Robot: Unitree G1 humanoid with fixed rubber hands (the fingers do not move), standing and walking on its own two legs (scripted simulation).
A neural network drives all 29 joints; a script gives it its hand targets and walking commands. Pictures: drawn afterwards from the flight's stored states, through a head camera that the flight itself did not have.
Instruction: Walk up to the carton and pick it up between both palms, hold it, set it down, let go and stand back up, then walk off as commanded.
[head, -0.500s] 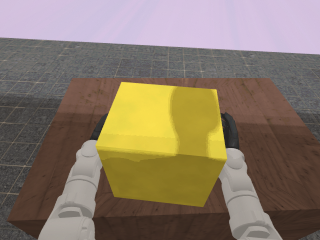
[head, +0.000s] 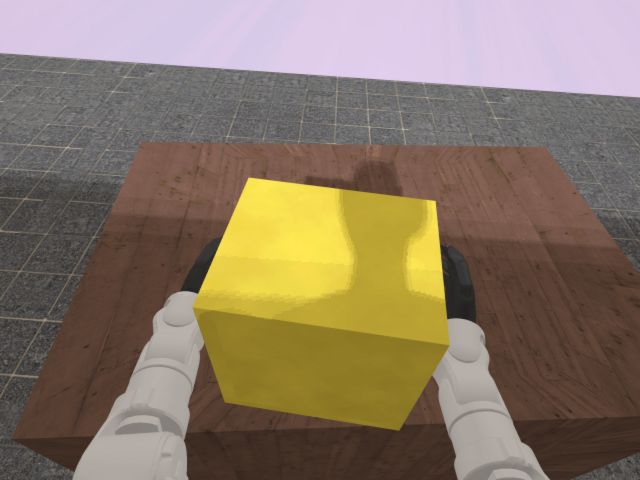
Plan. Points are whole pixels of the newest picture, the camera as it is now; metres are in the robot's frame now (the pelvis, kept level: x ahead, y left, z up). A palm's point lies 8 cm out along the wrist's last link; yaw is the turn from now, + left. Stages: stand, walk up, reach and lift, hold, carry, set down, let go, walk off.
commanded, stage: set down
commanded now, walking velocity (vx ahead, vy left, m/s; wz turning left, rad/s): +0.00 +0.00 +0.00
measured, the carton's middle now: (325, 306) +0.34 -0.01 +0.02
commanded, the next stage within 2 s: none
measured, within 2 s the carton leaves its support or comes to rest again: rests again in 0.66 s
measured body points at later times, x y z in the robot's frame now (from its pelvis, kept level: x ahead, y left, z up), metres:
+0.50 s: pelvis +0.01 +0.02 -0.01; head +0.10 +0.06 +0.43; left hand +0.40 +0.17 -0.04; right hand +0.33 -0.17 +0.00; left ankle -0.02 +0.10 -0.75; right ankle -0.01 -0.13 -0.75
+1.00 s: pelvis -0.01 +0.03 -0.01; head +0.08 +0.07 +0.43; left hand +0.41 +0.19 -0.02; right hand +0.32 -0.16 -0.02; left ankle -0.02 +0.10 -0.75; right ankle -0.01 -0.13 -0.75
